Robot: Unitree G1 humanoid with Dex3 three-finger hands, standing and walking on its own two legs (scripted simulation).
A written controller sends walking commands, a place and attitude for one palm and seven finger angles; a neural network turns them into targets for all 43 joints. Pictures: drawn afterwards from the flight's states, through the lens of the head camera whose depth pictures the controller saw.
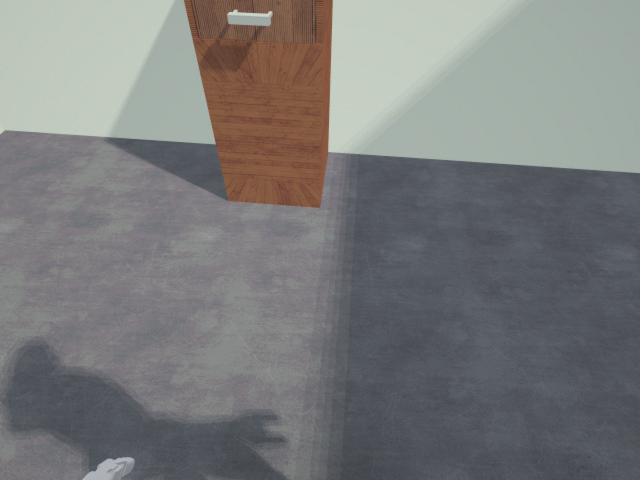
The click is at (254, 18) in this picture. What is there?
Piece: drawer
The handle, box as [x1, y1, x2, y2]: [227, 10, 272, 25]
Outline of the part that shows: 227,14 228,23 269,25 270,17 272,14 271,11 269,11 267,14 241,13 237,10 234,10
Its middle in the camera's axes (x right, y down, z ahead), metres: -0.22 -0.69 +1.19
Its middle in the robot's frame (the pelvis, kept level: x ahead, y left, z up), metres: +1.35 +0.29 +0.06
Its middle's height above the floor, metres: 0.82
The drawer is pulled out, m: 0.00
